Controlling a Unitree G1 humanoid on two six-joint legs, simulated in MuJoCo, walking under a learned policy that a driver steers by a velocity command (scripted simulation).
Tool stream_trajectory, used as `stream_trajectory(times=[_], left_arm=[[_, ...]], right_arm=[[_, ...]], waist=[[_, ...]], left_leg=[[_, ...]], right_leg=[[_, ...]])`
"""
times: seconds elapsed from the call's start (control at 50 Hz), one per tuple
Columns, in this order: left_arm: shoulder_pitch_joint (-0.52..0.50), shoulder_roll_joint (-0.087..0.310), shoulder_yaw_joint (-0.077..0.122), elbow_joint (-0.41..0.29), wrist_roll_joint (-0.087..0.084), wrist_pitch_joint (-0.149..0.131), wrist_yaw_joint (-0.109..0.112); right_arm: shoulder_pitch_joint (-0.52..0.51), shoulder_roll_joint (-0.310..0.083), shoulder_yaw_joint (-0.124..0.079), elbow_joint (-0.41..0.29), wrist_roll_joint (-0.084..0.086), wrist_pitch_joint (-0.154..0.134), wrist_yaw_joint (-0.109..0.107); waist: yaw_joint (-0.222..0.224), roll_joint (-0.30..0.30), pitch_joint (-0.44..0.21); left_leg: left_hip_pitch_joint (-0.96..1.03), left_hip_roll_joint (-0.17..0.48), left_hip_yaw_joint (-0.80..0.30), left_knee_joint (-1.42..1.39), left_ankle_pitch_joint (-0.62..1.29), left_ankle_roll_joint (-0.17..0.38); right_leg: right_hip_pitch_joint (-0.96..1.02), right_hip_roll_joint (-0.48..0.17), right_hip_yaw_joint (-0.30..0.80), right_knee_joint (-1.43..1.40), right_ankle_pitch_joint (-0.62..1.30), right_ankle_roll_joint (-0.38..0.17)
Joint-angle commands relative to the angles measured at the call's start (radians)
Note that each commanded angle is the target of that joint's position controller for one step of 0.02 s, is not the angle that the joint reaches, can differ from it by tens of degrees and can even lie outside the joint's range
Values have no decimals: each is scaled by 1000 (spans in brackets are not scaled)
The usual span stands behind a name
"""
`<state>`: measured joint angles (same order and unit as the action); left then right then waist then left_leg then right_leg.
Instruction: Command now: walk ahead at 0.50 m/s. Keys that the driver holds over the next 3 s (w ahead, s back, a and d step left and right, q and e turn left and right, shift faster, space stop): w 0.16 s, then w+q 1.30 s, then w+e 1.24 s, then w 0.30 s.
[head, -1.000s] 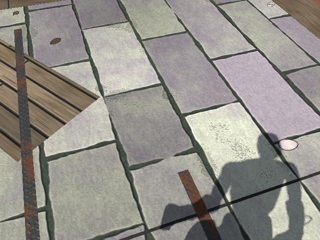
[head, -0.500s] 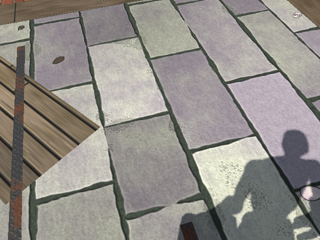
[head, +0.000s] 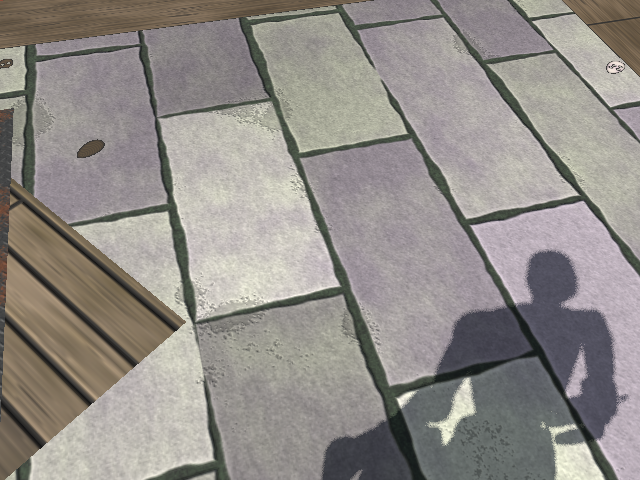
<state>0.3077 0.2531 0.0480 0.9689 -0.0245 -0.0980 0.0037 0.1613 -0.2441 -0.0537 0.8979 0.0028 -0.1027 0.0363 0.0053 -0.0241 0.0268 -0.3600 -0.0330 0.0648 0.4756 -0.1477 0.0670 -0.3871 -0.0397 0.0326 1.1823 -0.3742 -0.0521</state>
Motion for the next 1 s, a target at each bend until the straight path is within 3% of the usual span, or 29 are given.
stream_trajectory(times=[0.02,0.06,0.12,0.22,0.3,0.36,0.4,0.42,0.44,0.46,0.48,0.5,0.52,0.54,0.58,0.66,0.76,0.82,0.88,0.92,0.94,0.96,0.98,1.0], left_arm=[[25,71,28,-59,5,1,9],[14,55,29,-65,7,18,12],[-102,63,35,-105,19,23,15],[-280,39,26,-158,19,10,2],[-395,41,18,-197,8,-7,-19],[-387,74,24,-209,4,-25,-32],[-259,119,45,-178,6,-33,-29],[-96,170,69,-134,14,-37,-20],[87,252,87,-114,27,-34,-9],[103,286,91,-102,34,-25,-17],[60,167,61,-123,32,-25,-16],[-9,114,45,-135,25,-26,-13],[-73,98,37,-139,27,-25,-15],[-113,77,33,-135,30,-23,-17],[-136,66,33,-122,39,-26,-15],[-111,108,50,-96,40,-32,0],[-81,144,61,-84,36,-17,16],[-33,166,68,-71,24,-3,20],[-11,188,77,-61,8,16,18],[-34,217,85,-69,-1,27,20],[-51,230,88,-73,-6,36,20],[-70,227,84,-80,-11,43,21],[-60,192,70,-99,13,39,23],[8,35,23,-161,48,9,11]], right_arm=[[35,-73,-12,-23,-13,-14,3],[68,-99,-18,-2,-8,-18,-5],[121,-129,-24,19,-7,-12,-25],[209,-133,-21,48,7,2,-39],[271,-143,-26,72,17,18,-46],[266,-157,-37,74,21,30,-56],[226,-164,-42,61,22,37,-57],[209,-134,-31,46,15,37,-54],[204,-80,-13,7,-8,36,-53],[335,25,12,-11,23,17,-49],[294,-99,-15,8,44,10,-51],[214,-142,-30,-12,50,10,-51],[182,-125,-31,-15,44,16,-56],[164,-110,-38,-19,32,24,-57],[184,-68,-41,-25,35,48,-50],[111,-56,-45,-74,26,76,-48],[-29,-48,-36,-124,19,67,-19],[-131,-42,-27,-169,18,67,0],[-177,-56,-28,-208,21,70,16],[-136,-87,-43,-218,21,74,20],[-51,-115,-60,-202,23,76,19],[108,-163,-90,-159,26,76,12],[279,-262,-131,-116,28,83,-9],[240,-369,-139,-124,31,72,-14]], waist=[[9,99,-78],[19,93,-46],[-4,68,-6],[-55,73,29],[-89,81,56],[-56,108,45],[21,126,-22],[90,106,-137],[145,-36,-314],[67,-349,-426],[86,-214,-345],[81,-138,-213],[50,-56,-146],[27,-51,-90],[-9,-89,-57],[-16,-40,-6],[21,-26,29],[57,-17,63],[57,-31,74],[13,-62,26],[-41,-71,-28],[-129,-48,-110],[-190,63,-200],[-55,315,-262]], left_leg=[[208,261,-316,-297,99,161],[171,252,-260,-334,145,174],[205,253,-223,-360,195,174],[241,213,-173,-361,178,137],[317,237,-207,-305,151,140],[353,271,-257,-233,173,121],[335,246,-255,-107,328,93],[253,182,-216,84,361,62],[50,87,-146,415,74,21],[-297,-33,-135,703,-446,-20],[-380,34,-226,825,-427,-14],[-413,76,-203,833,-329,-5],[-365,121,-185,806,-243,-10],[-332,147,-182,758,-190,-13],[-259,178,-172,717,-140,-16],[-344,188,-180,620,-26,-33],[-345,173,-120,366,163,-39],[-353,162,-69,265,156,-27],[-342,140,-26,206,54,3],[-225,80,32,191,-45,40],[-103,33,65,176,-75,64],[121,-23,83,104,-16,99],[430,68,-111,65,-19,157],[695,306,-686,-59,-185,327]], right_leg=[[-194,-109,46,-7,109,-5],[-212,-119,33,-65,144,9],[-322,-125,27,-210,279,38],[-304,-78,-4,-495,472,50],[-283,-38,-9,-632,445,58],[-193,-20,7,-702,374,41],[9,14,-22,-737,321,12],[254,-15,-3,-715,333,-25],[563,-221,209,-691,317,-82],[815,-413,646,-826,132,-215],[734,-377,634,-870,29,-182],[596,-347,460,-882,59,-136],[455,-307,348,-913,144,-116],[354,-271,259,-949,196,-108],[254,-238,143,-1008,248,-108],[245,-248,11,-1056,361,-133],[294,-230,-138,-1068,401,-110],[364,-251,-187,-1054,404,-102],[453,-278,-219,-992,488,-82],[476,-279,-252,-871,793,-61],[468,-266,-272,-737,953,-47],[400,-225,-302,-525,992,-16],[147,-179,-308,-205,699,40],[-287,27,-192,121,-193,95]])
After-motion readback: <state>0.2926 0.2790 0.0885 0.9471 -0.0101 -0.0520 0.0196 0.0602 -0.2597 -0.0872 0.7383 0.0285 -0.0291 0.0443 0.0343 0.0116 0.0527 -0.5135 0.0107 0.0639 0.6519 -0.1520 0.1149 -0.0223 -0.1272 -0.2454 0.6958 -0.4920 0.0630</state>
